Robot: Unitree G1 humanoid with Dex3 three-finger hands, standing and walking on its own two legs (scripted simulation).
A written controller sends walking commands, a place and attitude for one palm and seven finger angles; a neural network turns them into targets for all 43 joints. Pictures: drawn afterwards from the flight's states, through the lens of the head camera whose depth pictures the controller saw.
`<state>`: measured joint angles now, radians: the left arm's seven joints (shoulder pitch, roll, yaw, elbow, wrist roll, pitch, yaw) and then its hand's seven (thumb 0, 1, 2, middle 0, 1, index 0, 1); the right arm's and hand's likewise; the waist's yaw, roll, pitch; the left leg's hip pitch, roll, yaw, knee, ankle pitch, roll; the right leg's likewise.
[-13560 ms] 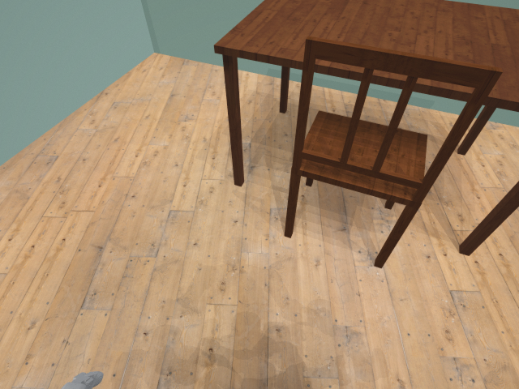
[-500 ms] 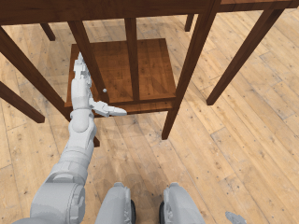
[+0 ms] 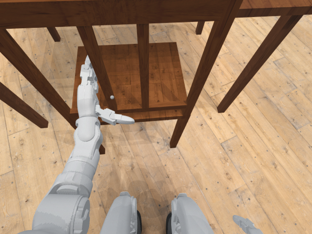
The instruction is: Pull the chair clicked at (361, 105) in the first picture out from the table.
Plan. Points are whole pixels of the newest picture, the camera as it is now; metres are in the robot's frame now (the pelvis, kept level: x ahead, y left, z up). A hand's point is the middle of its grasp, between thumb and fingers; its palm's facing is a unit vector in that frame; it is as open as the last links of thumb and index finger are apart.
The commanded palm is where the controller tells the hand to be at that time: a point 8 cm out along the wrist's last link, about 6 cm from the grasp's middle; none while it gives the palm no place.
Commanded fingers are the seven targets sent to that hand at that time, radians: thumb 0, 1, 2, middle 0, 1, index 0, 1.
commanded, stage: hook a spindle and tug to test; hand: left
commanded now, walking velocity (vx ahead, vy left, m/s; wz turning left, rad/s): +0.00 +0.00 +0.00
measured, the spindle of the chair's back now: (103, 78) +0.49 +0.13 +0.04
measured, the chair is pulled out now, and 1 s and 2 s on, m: -0.01 0.00 0.03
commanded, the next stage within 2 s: step backward, pulling the chair out in 1.54 s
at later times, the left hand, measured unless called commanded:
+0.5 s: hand (113, 97) +0.45 +0.10 +0.02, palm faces +0.10 -0.99 -0.05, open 14.3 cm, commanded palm +0.41 +0.14 +0.02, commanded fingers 0.00 0.00 0.52 -0.48 -1.40 -0.48 -1.40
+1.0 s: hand (114, 95) +0.45 +0.10 +0.03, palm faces +0.10 -0.99 -0.04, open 5.8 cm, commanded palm +0.41 +0.13 +0.02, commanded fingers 0.00 0.90 0.90 -0.50 -1.45 -0.50 -1.45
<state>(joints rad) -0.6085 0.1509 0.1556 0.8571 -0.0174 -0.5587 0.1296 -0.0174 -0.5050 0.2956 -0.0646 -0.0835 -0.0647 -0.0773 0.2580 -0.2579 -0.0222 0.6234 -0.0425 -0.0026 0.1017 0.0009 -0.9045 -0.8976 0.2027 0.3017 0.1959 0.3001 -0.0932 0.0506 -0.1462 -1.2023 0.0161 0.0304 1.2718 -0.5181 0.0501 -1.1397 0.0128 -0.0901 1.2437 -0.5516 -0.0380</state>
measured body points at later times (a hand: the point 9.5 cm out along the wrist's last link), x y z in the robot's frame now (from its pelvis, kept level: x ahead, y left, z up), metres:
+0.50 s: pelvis +0.00 -0.01 +0.00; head +0.14 -0.01 +0.43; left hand +0.44 +0.16 +0.03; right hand +0.07 -0.26 -0.13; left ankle +0.04 +0.09 -0.62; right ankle +0.02 -0.10 -0.62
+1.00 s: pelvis +0.01 -0.01 +0.01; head +0.16 -0.01 +0.43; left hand +0.44 +0.15 +0.03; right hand +0.10 -0.26 -0.13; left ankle +0.04 +0.09 -0.62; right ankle +0.02 -0.10 -0.62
